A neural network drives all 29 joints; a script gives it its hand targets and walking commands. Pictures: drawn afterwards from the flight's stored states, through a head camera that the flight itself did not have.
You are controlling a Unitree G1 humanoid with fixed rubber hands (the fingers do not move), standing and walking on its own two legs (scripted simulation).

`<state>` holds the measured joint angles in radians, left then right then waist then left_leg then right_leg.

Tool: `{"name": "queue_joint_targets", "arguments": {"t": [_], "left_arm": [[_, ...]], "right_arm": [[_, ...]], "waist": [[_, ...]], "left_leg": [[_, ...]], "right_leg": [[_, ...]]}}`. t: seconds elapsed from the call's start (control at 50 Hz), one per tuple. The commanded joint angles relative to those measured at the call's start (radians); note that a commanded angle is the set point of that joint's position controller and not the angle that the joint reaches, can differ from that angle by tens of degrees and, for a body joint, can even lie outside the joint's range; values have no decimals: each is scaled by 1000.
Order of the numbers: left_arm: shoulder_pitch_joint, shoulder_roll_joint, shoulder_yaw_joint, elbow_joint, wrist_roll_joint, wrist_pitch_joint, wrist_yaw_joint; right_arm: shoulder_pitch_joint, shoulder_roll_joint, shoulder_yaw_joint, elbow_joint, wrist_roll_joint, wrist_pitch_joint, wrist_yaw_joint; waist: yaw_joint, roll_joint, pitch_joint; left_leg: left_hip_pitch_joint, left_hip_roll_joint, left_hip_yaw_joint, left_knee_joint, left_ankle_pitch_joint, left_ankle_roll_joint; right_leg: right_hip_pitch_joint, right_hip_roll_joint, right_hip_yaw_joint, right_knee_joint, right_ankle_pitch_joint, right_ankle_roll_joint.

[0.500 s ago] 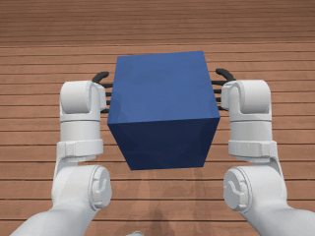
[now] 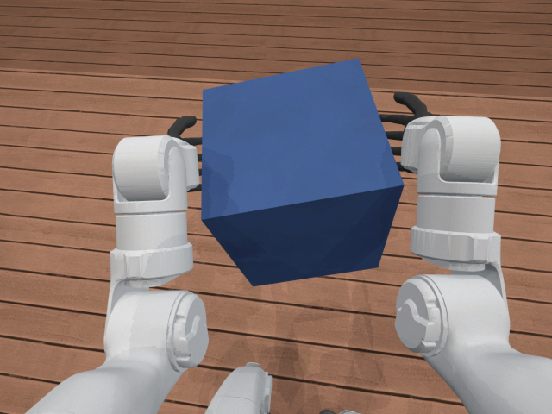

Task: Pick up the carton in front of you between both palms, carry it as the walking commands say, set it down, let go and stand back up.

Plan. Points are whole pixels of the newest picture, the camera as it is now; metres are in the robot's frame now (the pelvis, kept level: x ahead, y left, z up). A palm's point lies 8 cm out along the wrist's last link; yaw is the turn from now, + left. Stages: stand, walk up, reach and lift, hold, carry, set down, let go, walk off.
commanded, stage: carry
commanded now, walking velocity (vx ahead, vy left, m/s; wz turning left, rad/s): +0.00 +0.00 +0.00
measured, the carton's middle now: (298, 187) +0.41 +0.03 +0.06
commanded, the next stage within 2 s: none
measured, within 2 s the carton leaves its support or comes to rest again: neither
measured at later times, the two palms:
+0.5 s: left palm (231, 55) +0.54 +0.13 +0.19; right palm (447, 67) +0.53 -0.16 +0.19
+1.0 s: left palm (246, 41) +0.58 +0.12 +0.19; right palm (449, 57) +0.56 -0.17 +0.19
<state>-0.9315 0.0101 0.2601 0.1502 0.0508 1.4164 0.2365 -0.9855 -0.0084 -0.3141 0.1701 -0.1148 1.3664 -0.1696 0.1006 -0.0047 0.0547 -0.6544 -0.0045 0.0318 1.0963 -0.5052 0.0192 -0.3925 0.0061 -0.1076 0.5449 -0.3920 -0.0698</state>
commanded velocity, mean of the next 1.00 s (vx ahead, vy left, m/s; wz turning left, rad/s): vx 0.16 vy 0.00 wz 0.00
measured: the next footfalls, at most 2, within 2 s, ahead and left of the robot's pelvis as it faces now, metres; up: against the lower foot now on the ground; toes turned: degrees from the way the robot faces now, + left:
left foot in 0.10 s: +0.20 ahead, +0.11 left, +0.01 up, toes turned +3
right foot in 1.12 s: +0.27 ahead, -0.10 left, +0.02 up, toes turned -7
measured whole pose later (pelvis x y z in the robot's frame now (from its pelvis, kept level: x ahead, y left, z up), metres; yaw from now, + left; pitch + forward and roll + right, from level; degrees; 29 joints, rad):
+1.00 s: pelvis +0.22 +0.00 +0.00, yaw -4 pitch +0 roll +2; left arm -0.86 0.03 0.25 0.31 0.08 1.35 0.22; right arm -0.87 0.00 -0.18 0.32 -0.06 1.34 -0.23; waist -0.03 -0.02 -0.10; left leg -0.19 0.00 0.12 0.65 -0.62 0.01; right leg -0.11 -0.03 -0.05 0.68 -0.58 -0.02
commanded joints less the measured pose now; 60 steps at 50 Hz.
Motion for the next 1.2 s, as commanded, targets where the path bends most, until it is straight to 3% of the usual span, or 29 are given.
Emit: {"name": "queue_joint_targets", "arguments": {"t": [0.0, 0.04, 0.08, 0.1, 0.12, 0.14, 0.18, 0.22, 0.26, 0.28, 0.32, 0.38, 0.54, 0.68, 0.78, 0.86, 0.9, 0.96, 0.98, 1.0, 1.02, 1.04, 1.06, 1.08, 1.1, 1.12, 1.14, 1.16, 1.18], "left_arm": [[-1055, -1111, -510, -261, -562, -67, -356], [-1015, -1105, -508, -200, -546, -53, -356], [-965, -1122, -510, -120, -518, -49, -361], [-941, -1107, -510, -83, -502, -48, -363], [-946, -1123, -477, -41, -494, -40, -370], [-956, -1123, -482, -19, -484, -39, -374], [-936, -1139, -468, 16, -475, -47, -378], [-905, -1152, -449, 20, -470, -58, -371], [-900, -1143, -424, 4, -453, -65, -357], [-909, -1134, -415, -9, -447, -64, -350], [-903, -1106, -402, -13, -429, -57, -338], [-829, -1087, -389, 40, -408, -50, -339], [-703, -1138, -331, 181, -367, -108, -384], [-730, -1190, -387, 112, -414, -183, -389], [-768, -1205, -439, 35, -460, -179, -377], [-792, -1150, -461, -20, -475, -153, -358], [-798, -1121, -457, -20, -473, -132, -347], [-772, -1083, -417, 54, -449, -103, -345], [-771, -1079, -406, 81, -441, -97, -347], [-777, -1082, -395, 109, -436, -93, -352], [-769, -1087, -390, 135, -433, -87, -355], [-759, -1082, -372, 157, -424, -84, -358], [-724, -1071, -347, 193, -407, -81, -359], [-699, -1061, -317, 217, -390, -82, -359], [-667, -1057, -286, 248, -371, -83, -357], [-675, -1037, -253, 262, -361, -86, -355], [-669, -1021, -235, 258, -333, -96, -350], [-730, -995, -211, 220, -333, -92, -349], [-773, -1014, -231, 186, -355, -84, -350]], "right_arm": [[-685, 1036, 454, -65, 378, -14, 192], [-657, 1028, 463, -38, 359, -9, 191], [-648, 1031, 472, 6, 361, -7, 202], [-644, 1033, 474, 25, 372, -5, 213], [-635, 1021, 465, 59, 347, -15, 217], [-609, 1034, 466, 80, 356, -15, 227], [-653, 1075, 480, 41, 400, -17, 248], [-748, 1124, 507, -24, 455, -21, 258], [-806, 1156, 534, -71, 498, -22, 259], [-822, 1157, 544, -87, 511, -21, 257], [-844, 1159, 557, -93, 529, -11, 252], [-773, 1156, 544, -23, 518, -1, 253], [-610, 1214, 445, 185, 468, -60, 306], [-650, 1244, 486, 88, 507, -144, 300], [-725, 1217, 549, -50, 542, -149, 269], [-757, 1188, 578, -80, 572, -117, 254], [-755, 1162, 570, -66, 576, -97, 249], [-698, 1099, 517, 7, 554, -74, 241], [-701, 1094, 503, 20, 546, -67, 241], [-719, 1077, 487, 30, 534, -63, 242], [-736, 1086, 485, 37, 534, -56, 241], [-760, 1083, 479, 34, 539, -54, 241], [-782, 1101, 479, 40, 553, -50, 242], [-827, 1107, 471, 37, 568, -51, 246], [-867, 1137, 470, 46, 581, -49, 250], [-841, 1150, 453, 76, 574, -49, 258], [-883, 1184, 446, 69, 581, -36, 277], [-956, 1179, 435, 68, 589, -34, 289], [-949, 1168, 409, 100, 587, -35, 291]], "waist": [[-34, -144, -666], [-51, -166, -675], [-93, -86, -702], [-105, 9, -753], [-132, 207, -820], [-141, 230, -774], [-140, 149, -728], [-113, 136, -724], [-101, 116, -737], [-98, 94, -740], [-93, -30, -733], [-95, -53, -720], [-100, -13, -606], [-106, -20, -580], [-104, -44, -578], [-102, -76, -510], [-113, -37, -518], [-165, 115, -547], [-191, 181, -514], [-207, 258, -421], [-220, 232, -348], [-225, 166, -347], [-207, 116, -389], [-154, 86, -431], [-58, 64, -492], [16, -59, -542], [32, -371, -544], [21, -331, -424], [4, -142, -347]], "left_leg": [[124, -20, 46, -277, 42, 3], [289, -48, 96, -450, 180, 8], [600, -9, 87, -612, 367, 45], [805, 181, -121, -589, 587, 85], [942, 317, -309, -509, 949, 220], [940, 340, -354, -541, 1073, 243], [928, 310, -299, -534, 1149, 204], [869, 245, -192, -506, 1118, 145], [766, 193, -114, -493, 961, 103], [692, 177, -100, -495, 839, 89], [567, 136, -58, -475, 700, 57], [552, 111, -34, -452, 645, 50], [564, 118, -28, -449, 695, 47], [567, 104, -15, -453, 556, 43], [554, 94, -5, -487, 172, 64], [529, 71, 7, -473, 107, 70], [607, 79, -22, -500, 156, 91], [828, 190, -230, -602, 296, 169], [904, 242, -333, -668, 369, 203], [994, 292, -430, -720, 542, 252], [1071, 323, -466, -710, 655, 283], [1105, 337, -447, -688, 674, 275], [1074, 333, -389, -690, 581, 237], [939, 301, -284, -689, 437, 180], [655, 238, -112, -623, 366, 107], [362, 168, 31, -392, 323, 47], [119, 42, 103, -167, 67, -21], [-112, -40, 20, -24, -205, -18], [-208, -2, -32, 102, -228, 4]], "right_leg": [[470, -219, 199, -28, 752, -122], [410, -203, 144, 14, 675, -95], [238, -172, 86, 114, 543, -33], [89, -157, 88, 202, 264, 16], [-28, -77, 79, 209, 16, 71], [-75, -44, 100, 205, -221, 83], [-78, -28, 108, 168, -223, 85], [27, -26, 99, 20, -118, 79], [209, -30, 77, -85, 85, 71], [291, -48, 90, -79, 166, 62], [423, -106, 126, 35, 534, 44], [439, -133, 145, 66, 703, 39], [373, -117, 140, 26, 677, 42], [404, -138, 145, -8, 722, 41], [419, -154, 165, -74, 265, 2], [407, -170, 191, -97, 179, -20], [372, -140, 137, -22, 283, -2], [147, -73, 37, 223, 377, 43], [-10, -43, 15, 307, 253, 51], [-251, 10, 2, 346, -149, 67], [-418, 13, 29, 334, -396, 63], [-452, -4, 51, 272, -450, 50], [-367, -5, 43, 164, -385, 45], [-151, 10, 18, 4, -230, 36], [272, 44, -37, -139, -24, 8], [653, -11, 71, -130, -48, -16], [734, -263, 575, -267, -13, -110], [778, -338, 753, -313, 140, -214], [767, -360, 659, -246, 255, -232]]}}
